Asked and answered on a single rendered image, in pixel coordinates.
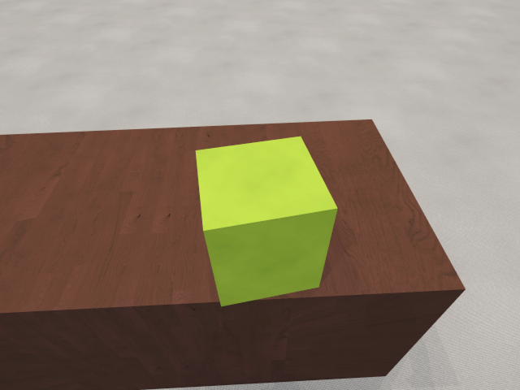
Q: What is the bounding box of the pedestal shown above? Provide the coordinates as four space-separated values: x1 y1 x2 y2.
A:
0 119 466 390

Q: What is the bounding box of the carton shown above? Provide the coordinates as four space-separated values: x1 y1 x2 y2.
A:
196 136 338 306

